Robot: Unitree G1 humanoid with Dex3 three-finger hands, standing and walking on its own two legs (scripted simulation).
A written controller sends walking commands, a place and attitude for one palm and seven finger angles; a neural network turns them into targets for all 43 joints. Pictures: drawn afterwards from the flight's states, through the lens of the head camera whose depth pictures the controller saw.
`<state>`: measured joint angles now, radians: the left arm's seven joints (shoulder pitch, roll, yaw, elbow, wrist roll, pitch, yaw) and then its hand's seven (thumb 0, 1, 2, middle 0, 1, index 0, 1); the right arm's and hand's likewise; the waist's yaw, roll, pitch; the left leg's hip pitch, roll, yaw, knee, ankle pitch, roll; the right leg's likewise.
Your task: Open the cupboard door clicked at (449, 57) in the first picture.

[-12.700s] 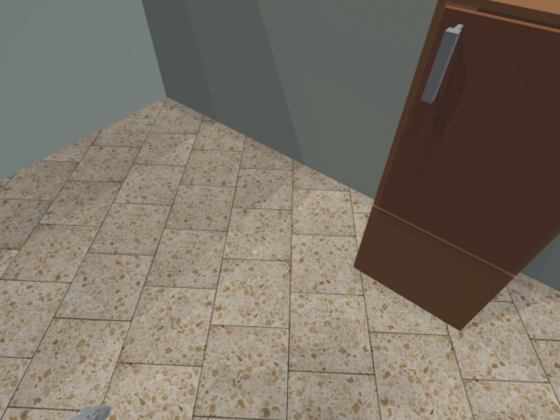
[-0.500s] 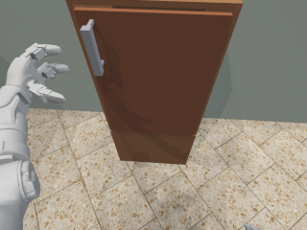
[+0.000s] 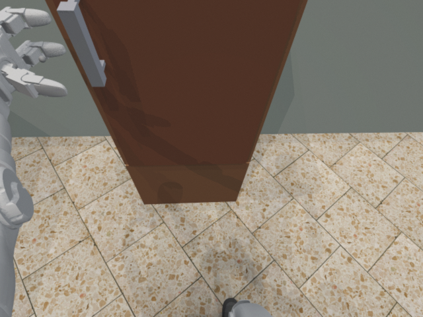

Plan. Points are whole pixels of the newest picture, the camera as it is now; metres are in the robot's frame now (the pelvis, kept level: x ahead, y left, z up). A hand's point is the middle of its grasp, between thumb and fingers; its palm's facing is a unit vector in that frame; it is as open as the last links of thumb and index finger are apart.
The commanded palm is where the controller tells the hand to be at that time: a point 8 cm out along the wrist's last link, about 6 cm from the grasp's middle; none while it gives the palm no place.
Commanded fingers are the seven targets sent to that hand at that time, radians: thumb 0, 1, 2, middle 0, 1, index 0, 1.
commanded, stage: move the hooked fingers beside the handle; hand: left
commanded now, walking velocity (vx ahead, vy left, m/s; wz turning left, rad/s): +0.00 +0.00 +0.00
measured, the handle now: (87, 42) +0.58 +0.17 +0.16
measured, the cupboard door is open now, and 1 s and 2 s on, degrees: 0 0 0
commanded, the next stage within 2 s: slide the fingers in behind the handle in 1.64 s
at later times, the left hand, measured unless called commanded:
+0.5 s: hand (46, 56) +0.55 +0.23 +0.16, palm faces -0.07 -1.00 -0.02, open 14.0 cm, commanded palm +0.52 +0.27 +0.16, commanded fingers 0.00 -0.50 0.30 -0.30 -1.20 -0.30 -1.20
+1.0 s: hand (41, 61) +0.52 +0.23 +0.17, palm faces -0.05 -1.00 -0.02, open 14.0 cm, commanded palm +0.51 +0.28 +0.16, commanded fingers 0.00 -0.50 0.30 -0.30 -1.20 -0.30 -1.20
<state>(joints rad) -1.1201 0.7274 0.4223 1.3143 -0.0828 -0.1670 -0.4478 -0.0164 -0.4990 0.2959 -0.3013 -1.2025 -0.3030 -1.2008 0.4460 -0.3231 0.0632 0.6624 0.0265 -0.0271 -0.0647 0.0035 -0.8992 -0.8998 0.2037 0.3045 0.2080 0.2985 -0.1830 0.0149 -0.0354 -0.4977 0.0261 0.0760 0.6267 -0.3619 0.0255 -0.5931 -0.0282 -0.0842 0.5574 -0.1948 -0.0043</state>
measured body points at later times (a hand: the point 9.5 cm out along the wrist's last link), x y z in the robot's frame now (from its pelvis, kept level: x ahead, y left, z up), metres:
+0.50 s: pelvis +0.03 +0.01 +0.00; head +0.14 +0.02 +0.44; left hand +0.54 +0.28 +0.17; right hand -0.01 -0.26 -0.11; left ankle -0.04 +0.10 -0.72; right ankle +0.04 -0.12 -0.72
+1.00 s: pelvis +0.01 +0.00 +0.00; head +0.11 +0.01 +0.44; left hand +0.52 +0.28 +0.17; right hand +0.04 -0.28 -0.11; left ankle -0.04 +0.10 -0.72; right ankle +0.04 -0.12 -0.72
